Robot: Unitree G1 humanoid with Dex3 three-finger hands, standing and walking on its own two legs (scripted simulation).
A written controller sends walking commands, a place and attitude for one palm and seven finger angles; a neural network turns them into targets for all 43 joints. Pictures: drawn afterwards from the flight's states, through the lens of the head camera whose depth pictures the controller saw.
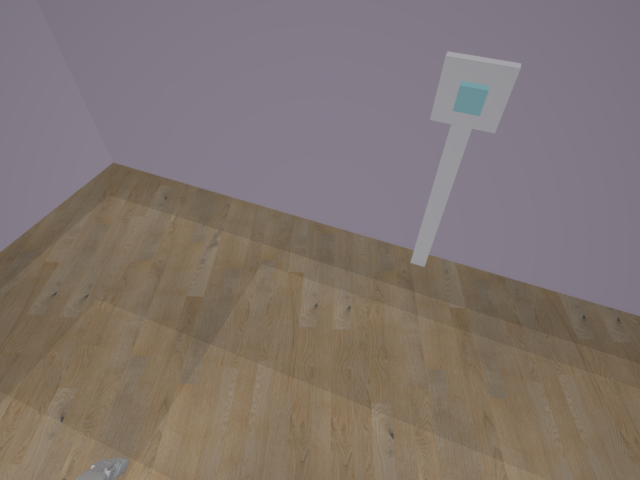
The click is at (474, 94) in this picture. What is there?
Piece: button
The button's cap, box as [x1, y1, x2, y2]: [453, 81, 489, 115]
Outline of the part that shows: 461,81 453,110 479,115 489,86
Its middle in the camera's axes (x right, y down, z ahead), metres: +0.39 -0.37 +1.01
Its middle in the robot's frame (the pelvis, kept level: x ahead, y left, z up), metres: +1.02 -0.34 -0.02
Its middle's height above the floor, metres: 0.75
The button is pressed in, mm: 0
